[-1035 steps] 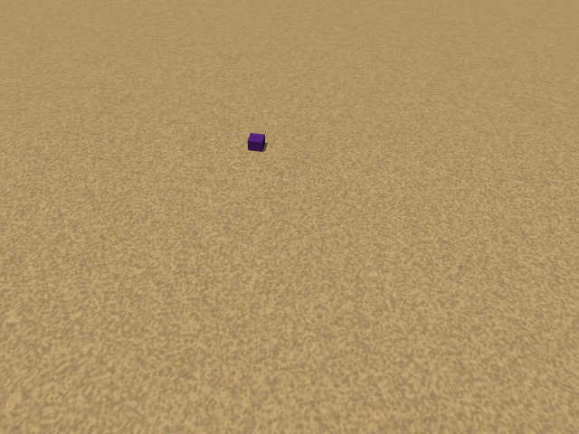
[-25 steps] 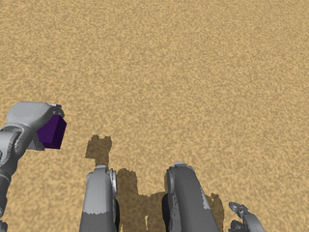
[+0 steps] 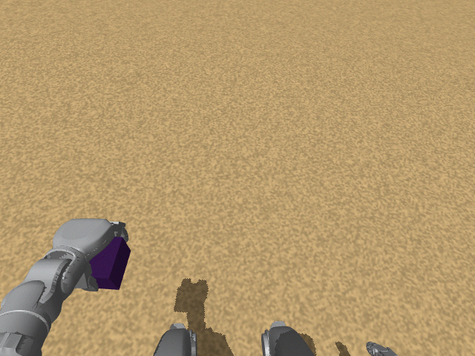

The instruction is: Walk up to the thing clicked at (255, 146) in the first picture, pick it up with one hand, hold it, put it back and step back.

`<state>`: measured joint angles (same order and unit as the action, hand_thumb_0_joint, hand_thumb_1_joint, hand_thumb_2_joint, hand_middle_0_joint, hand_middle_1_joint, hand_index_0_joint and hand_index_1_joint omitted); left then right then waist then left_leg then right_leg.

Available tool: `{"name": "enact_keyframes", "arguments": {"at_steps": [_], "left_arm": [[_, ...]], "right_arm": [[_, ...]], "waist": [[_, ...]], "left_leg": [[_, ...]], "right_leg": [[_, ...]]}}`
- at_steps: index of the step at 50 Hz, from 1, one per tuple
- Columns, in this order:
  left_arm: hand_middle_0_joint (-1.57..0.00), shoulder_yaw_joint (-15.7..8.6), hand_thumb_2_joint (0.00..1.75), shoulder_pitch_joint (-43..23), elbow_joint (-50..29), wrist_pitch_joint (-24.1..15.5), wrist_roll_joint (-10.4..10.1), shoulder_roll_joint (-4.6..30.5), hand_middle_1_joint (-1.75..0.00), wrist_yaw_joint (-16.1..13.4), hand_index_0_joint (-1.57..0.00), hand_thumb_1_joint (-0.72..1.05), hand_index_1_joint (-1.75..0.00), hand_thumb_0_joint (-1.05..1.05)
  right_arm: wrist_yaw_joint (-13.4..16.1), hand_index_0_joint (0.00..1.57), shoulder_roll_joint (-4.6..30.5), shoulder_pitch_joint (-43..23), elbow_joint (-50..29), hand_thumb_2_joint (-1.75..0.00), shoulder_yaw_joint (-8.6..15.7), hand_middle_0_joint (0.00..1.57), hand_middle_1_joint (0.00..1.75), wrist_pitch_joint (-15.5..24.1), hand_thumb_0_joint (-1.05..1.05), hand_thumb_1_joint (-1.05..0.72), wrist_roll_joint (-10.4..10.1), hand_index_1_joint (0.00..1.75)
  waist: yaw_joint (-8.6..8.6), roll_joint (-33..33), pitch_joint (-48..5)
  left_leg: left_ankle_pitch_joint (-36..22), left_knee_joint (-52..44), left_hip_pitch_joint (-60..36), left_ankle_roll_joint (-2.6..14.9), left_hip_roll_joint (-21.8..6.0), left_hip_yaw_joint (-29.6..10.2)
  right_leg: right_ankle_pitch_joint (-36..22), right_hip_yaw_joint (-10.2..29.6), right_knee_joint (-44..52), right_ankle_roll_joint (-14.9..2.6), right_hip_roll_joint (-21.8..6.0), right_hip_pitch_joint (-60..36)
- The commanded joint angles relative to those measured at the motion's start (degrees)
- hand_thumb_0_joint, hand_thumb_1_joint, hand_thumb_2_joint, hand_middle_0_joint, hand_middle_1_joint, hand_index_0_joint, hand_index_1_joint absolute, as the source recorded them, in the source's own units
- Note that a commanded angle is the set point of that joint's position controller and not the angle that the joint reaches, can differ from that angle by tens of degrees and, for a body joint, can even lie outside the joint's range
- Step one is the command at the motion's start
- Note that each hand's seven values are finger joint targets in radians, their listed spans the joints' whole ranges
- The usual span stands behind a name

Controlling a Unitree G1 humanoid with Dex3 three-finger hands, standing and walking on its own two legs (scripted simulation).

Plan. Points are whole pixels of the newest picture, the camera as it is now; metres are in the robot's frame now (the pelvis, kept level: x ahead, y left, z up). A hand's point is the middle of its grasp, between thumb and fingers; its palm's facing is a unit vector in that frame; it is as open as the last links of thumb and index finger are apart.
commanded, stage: lift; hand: left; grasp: from above
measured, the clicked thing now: (99, 261) +0.34 +0.25 -0.11
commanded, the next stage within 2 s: hold in 0.36 s
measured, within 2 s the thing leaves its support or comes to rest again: neither
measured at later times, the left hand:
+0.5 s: hand (89, 236) +0.34 +0.23 +0.00, palm faces -0.48 -0.01 -0.87, open 10.5 cm
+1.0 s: hand (91, 224) +0.34 +0.22 +0.04, palm faces -0.48 +0.00 -0.88, open 10.5 cm
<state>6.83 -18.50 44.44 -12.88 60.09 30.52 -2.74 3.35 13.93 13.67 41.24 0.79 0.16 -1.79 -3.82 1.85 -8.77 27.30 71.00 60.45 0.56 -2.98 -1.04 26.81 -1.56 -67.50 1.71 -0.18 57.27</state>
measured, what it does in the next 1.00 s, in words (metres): rises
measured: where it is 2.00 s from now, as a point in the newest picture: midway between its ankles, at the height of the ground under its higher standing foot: outside the picture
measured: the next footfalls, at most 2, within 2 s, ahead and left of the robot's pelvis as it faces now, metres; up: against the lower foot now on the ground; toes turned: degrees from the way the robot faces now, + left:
none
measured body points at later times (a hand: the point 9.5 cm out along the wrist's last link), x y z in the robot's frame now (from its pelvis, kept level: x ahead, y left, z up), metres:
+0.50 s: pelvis +0.03 +0.00 +0.07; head +0.07 +0.00 +0.52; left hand +0.36 +0.23 +0.05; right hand +0.12 -0.27 -0.05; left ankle +0.06 +0.11 -0.63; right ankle +0.06 -0.14 -0.63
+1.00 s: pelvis +0.04 +0.00 +0.08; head +0.07 -0.01 +0.53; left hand +0.36 +0.22 +0.09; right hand +0.16 -0.27 -0.03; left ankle +0.06 +0.11 -0.63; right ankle +0.06 -0.14 -0.63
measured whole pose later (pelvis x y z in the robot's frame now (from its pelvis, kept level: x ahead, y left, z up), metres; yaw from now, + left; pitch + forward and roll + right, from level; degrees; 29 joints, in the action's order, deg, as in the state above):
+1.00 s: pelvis +0.04 +0.00 +0.08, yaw +0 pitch +6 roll -1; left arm 9.8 -14.5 38.5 -11.1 58.9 26.6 2.4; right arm 3.9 14.2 12.7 40.3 1.7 -2.7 -2.8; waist -1.1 1.8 -3.8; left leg 18.7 41.1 28.3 0.3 -2.0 2.4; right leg 18.6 0.9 -39.9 1.5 -0.9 27.2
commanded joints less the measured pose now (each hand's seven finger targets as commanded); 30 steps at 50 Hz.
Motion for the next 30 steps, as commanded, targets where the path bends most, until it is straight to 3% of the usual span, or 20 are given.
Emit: {"name": "enact_keyframes", "arguments": {"at_steps": [1, 3, 5, 9, 19, 22, 30], "left_arm": [[-0.98, -5.85, 0.84, -20.19, -10.91, -0.33, -0.73, 12.02, -0.63, -4.61, -0.97, 0.61, -0.64, 0.0], [-1.0, -5.02, 0.84, -19.77, -9.73, 0.48, -0.15, 11.08, -0.62, -5.24, -0.99, 0.63, -0.63, 0.0], [-0.99, -5.75, 0.83, -18.08, -8.48, 1.16, 0.08, 11.51, -0.61, -5.6, -0.98, 0.61, -0.62, 0.0], [-1.0, -3.87, 0.81, -16.85, -8.05, 2.41, 0.11, 9.55, -0.59, -4.84, -0.99, 0.62, -0.6, 0.0], [-1.03, -3.06, 0.83, -17.12, -10.97, 1.98, -1.57, 8.98, -0.59, -1.11, -1.02, 0.66, -0.6, 0.0], [-1.04, -3.72, 0.84, -17.83, -11.82, 1.33, -1.64, 9.32, -0.6, -1.05, -1.04, 0.69, -0.6, 0.0], [-1.04, -3.74, 0.83, -17.44, -13.18, 0.75, -1.63, 8.89, -0.59, -0.53, -1.04, 0.69, -0.59, 0.0]], "right_arm": [[0.29, 0.2, 8.74, 1.13, -4.98, -0.9, 3.62, 0.2, 0.3, 2.15, 0.0, -0.91, 0.27, 0.3], [0.1, 0.2, 8.85, 1.42, -5.04, -0.9, 3.76, 0.2, 0.3, 2.15, 0.0, -0.91, 0.02, 0.3], [-0.03, 0.2, 8.99, 1.65, -4.89, -0.9, 4.01, 0.2, 0.3, 2.07, 0.0, -0.91, -0.1, 0.3], [-0.12, 0.2, 8.78, 1.81, -5.2, -0.9, 4.25, 0.2, 0.3, 1.74, 0.0, -0.91, -0.34, 0.3], [0.4, 0.2, 8.54, 0.63, -6.59, -0.9, 4.04, 0.2, 0.3, 0.75, 0.0, -0.91, -0.42, 0.3], [0.49, 0.2, 8.51, 0.15, -6.61, -0.9, 3.94, 0.2, 0.3, 0.75, 0.0, -0.9, -0.32, 0.3], [0.63, 0.2, 8.84, -0.9, -6.59, -0.9, 4.28, 0.2, 0.3, 0.53, 0.0, -0.9, -0.41, 0.3]], "waist": [[0.02, 5.73, -17.31], [-0.02, 5.34, -16.86], [0.54, 4.15, -16.55], [0.89, 2.89, -15.08], [0.91, 2.28, -11.86], [1.27, 3.63, -11.21], [1.36, 2.14, -11.58]], "left_leg": [[-4.72, -17.34, -22.45, -0.4, 2.16, -0.97], [-7.16, -19.15, -25.29, -0.59, 2.07, -1.13], [-10.68, -20.22, -26.63, -0.65, 2.08, -0.84], [-13.59, -22.69, -28.98, -0.31, 2.73, 0.07], [-14.31, -29.14, -35.18, -0.17, 2.87, 0.95], [-12.78, -30.92, -36.4, -0.51, 2.67, 0.84], [-17.35, -32.72, -40.42, -0.63, 2.68, 1.01]], "right_leg": [[-5.0, 0.34, 14.77, -2.55, 2.41, -10.43], [-6.97, 0.25, 15.96, -2.62, 2.41, -11.95], [-9.51, 0.29, 17.16, -2.61, 2.46, -14.61], [-12.56, 1.11, 20.76, -2.55, 2.23, -18.73], [-13.1, 1.42, 27.46, -2.52, 2.03, -24.51], [-11.47, 1.22, 28.37, -2.7, 2.13, -24.65], [-15.05, 1.21, 30.34, -2.55, 2.26, -27.84]]}}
